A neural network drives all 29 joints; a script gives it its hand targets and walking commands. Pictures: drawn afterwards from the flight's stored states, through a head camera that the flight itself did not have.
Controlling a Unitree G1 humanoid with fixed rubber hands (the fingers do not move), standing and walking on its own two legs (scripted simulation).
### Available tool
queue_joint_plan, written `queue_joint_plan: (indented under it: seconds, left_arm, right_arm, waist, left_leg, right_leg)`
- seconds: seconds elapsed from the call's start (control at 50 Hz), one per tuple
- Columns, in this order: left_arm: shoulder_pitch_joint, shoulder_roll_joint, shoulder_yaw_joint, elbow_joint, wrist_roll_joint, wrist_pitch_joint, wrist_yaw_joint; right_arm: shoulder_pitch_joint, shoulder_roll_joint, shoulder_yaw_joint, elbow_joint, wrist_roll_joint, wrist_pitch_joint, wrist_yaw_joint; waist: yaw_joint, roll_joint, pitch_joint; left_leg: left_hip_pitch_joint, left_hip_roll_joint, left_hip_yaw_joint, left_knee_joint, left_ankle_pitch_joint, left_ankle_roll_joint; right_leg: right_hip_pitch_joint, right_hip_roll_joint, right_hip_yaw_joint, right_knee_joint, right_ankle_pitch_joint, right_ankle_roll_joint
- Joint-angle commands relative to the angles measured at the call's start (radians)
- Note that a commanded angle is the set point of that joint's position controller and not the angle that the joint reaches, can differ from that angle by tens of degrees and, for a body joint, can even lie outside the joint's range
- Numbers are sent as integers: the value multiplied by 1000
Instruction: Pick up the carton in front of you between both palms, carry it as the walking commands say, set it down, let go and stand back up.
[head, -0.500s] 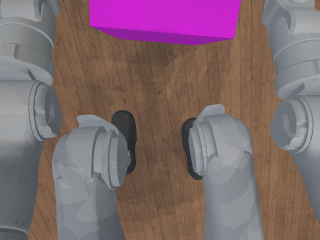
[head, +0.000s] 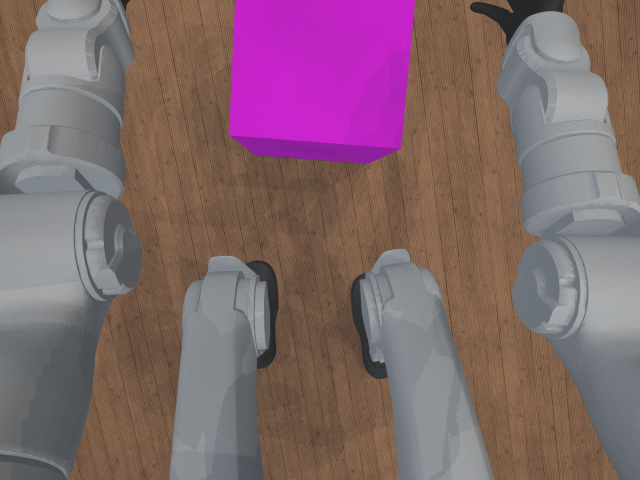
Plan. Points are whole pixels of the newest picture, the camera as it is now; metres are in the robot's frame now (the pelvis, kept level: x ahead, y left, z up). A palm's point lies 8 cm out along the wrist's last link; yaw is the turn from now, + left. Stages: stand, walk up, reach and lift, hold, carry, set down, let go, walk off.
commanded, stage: set down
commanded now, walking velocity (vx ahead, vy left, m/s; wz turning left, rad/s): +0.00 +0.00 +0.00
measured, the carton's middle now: (318, 85) +0.55 +0.00 -0.33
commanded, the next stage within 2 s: let go in 0.58 s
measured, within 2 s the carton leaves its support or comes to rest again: neither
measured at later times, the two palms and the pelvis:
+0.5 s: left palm out of the picture +0.58 +0.20 +0.03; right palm out of the picture +0.54 -0.20 +0.04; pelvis +0.02 +0.01 +0.13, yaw +1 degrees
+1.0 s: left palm out of the picture +0.44 +0.24 +0.13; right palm out of the picture +0.45 -0.20 +0.15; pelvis +0.07 +0.00 +0.26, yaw +4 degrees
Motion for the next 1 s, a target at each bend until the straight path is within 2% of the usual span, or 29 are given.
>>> queue_joint_plan:
  seconds: [0.0,0.04,0.1,0.18,0.2,0.24,0.26,0.28,0.3,0.32,0.34,0.38,0.44,0.46,0.48,0.5,0.52,0.58,0.6,0.64,0.66,0.7,0.76,0.78,0.8,0.82,0.86,0.9,0.98]
  left_arm:
    - [-279,65,-9,-140,3,2,-6]
    - [-291,125,13,-186,22,14,3]
    - [-241,132,3,-276,14,38,17]
    - [-225,99,-7,-337,10,68,14]
    - [-217,119,-3,-314,24,78,16]
    - [-225,77,-45,-370,9,78,11]
    - [-232,74,-28,-375,7,68,12]
    - [-209,62,-28,-355,22,72,15]
    - [-182,35,-23,-343,17,65,16]
    - [-193,63,-20,-362,24,65,14]
    - [-147,36,-13,-295,26,67,9]
    - [-125,20,-3,-325,32,61,0]
    - [-89,24,26,-280,71,40,-9]
    - [-74,33,41,-305,83,33,-10]
    - [-82,40,33,-270,104,35,-16]
    - [-31,39,73,-230,109,29,-19]
    - [-63,27,58,-275,112,21,-23]
    - [-50,27,72,-252,111,17,-34]
    - [-45,15,59,-223,135,18,-33]
    - [31,4,86,-286,153,15,-26]
    - [96,-36,82,-243,160,19,-22]
    - [211,-74,85,-311,163,21,-1]
    - [401,-130,45,-424,177,6,23]
    - [433,-134,50,-512,189,3,28]
    - [461,-135,34,-502,158,-15,30]
    - [499,-134,42,-590,185,-25,34]
    - [542,-122,22,-563,155,-37,25]
    - [593,-134,0,-640,129,-58,23]
    - [828,-167,-23,-586,128,-87,-2]
  right_arm:
    - [-284,-114,-21,-146,8,-9,19]
    - [-251,-135,-29,-136,-17,5,21]
    - [-216,-176,-17,-273,16,14,28]
    - [-172,-166,-10,-280,30,42,50]
    - [-164,-168,-43,-316,18,41,58]
    - [-127,-193,-67,-265,-5,34,68]
    - [-124,-187,-63,-262,12,29,69]
    - [-76,-200,-84,-235,-5,27,75]
    - [-90,-177,-44,-253,23,23,83]
    - [-75,-179,-58,-240,13,22,89]
    - [-66,-134,-37,-232,19,18,96]
    - [-55,-152,-70,-242,13,11,106]
    - [-31,-116,-83,-209,-18,-3,113]
    - [-19,-109,-72,-232,-32,-11,111]
    - [-28,-103,-85,-245,-25,-11,107]
    - [15,-87,-62,-242,-45,-17,107]
    - [-2,-71,-97,-226,-42,-19,111]
    - [15,-80,-103,-224,-84,-21,110]
    - [10,-64,-93,-208,-80,-22,117]
    - [81,-93,-114,-221,-121,-24,121]
    - [124,-88,-95,-218,-110,-23,131]
    - [231,-80,-72,-247,-154,-30,154]
    - [390,-68,-25,-346,-179,-42,191]
    - [452,-104,-73,-351,-219,-50,195]
    - [431,-86,-23,-399,-182,-58,203]
    - [493,-87,-36,-403,-193,-63,205]
    - [532,-87,12,-389,-156,-72,218]
    - [617,-82,31,-435,-128,-93,225]
    - [823,-55,45,-364,-117,-120,219]
  waist:
    - [-20,84,-1013]
    - [-30,78,-1118]
    - [-29,95,-1358]
    - [-19,114,-1284]
    - [-55,109,-1276]
    - [-86,173,-1290]
    - [-63,184,-1290]
    - [-74,213,-1295]
    - [-45,185,-1252]
    - [-63,192,-1286]
    - [-46,134,-1212]
    - [-55,153,-1224]
    - [-46,108,-1170]
    - [-24,76,-1192]
    - [-27,100,-1186]
    - [-23,40,-1162]
    - [-8,65,-1145]
    - [-50,51,-1091]
    - [-11,65,-1072]
    - [-18,80,-1147]
    - [10,104,-1125]
    - [-10,33,-1224]
    - [-13,17,-1160]
    - [-46,27,-1192]
    - [-7,-4,-1079]
    - [-6,8,-1093]
    - [7,17,-963]
    - [3,50,-960]
    - [16,16,-829]
  left_leg:
    - [657,-28,56,-174,166,6]
    - [721,-36,65,-197,205,-3]
    - [964,-43,54,-246,338,-1]
    - [1077,-46,37,-320,420,3]
    - [1135,-37,9,-357,417,8]
    - [1218,-36,5,-361,474,-13]
    - [1268,-36,8,-394,499,-16]
    - [1282,-37,4,-393,527,-20]
    - [1287,-31,-5,-419,540,-15]
    - [1293,-27,-3,-444,528,-23]
    - [1261,-29,-3,-472,530,-8]
    - [1254,-33,7,-531,482,-16]
    - [1227,-32,2,-594,503,-3]
    - [1257,-37,-4,-614,534,-3]
    - [1244,-40,11,-618,524,-3]
    - [1205,-41,12,-637,521,8]
    - [1214,-44,4,-665,520,8]
    - [1240,-41,2,-739,459,8]
    - [1234,-46,3,-761,455,9]
    - [1352,-38,7,-789,485,-5]
    - [1376,-37,17,-804,543,-7]
    - [1476,-47,2,-850,591,-9]
    - [1519,-37,-1,-920,595,-3]
    - [1566,-45,7,-922,619,-16]
    - [1493,-34,6,-960,592,-1]
    - [1514,-36,6,-979,592,-4]
    - [1480,-30,25,-1020,498,0]
    - [1548,-26,18,-1042,544,-1]
    - [1555,-13,4,-1113,518,4]
  right_leg:
    - [408,-1,-43,-267,273,32]
    - [476,1,-40,-300,309,32]
    - [543,11,-71,-338,392,30]
    - [523,15,-74,-428,399,31]
    - [489,15,-89,-446,393,36]
    - [423,2,-89,-476,390,28]
    - [442,8,-85,-506,402,30]
    - [418,2,-83,-517,397,25]
    - [417,8,-69,-543,405,21]
    - [479,9,-63,-563,434,21]
    - [487,-1,-72,-589,439,31]
    - [572,-7,-72,-635,444,37]
    - [653,-7,-51,-695,510,42]
    - [665,-8,-50,-716,506,47]
    - [687,-7,-38,-743,512,43]
    - [732,-9,-24,-769,537,51]
    - [747,-14,-40,-768,547,58]
    - [805,-14,-25,-855,502,52]
    - [785,-11,-28,-853,477,51]
    - [856,-13,-35,-887,491,46]
    - [848,-12,-30,-915,521,39]
    - [981,-6,-45,-937,560,35]
    - [1088,-20,-29,-990,602,27]
    - [1125,-16,-33,-1003,611,22]
    - [1130,-23,-16,-1027,606,18]
    - [1178,-28,-5,-1050,620,13]
    - [1218,-44,15,-1108,572,13]
    - [1282,-48,29,-1132,618,8]
    - [1376,-60,51,-1175,659,15]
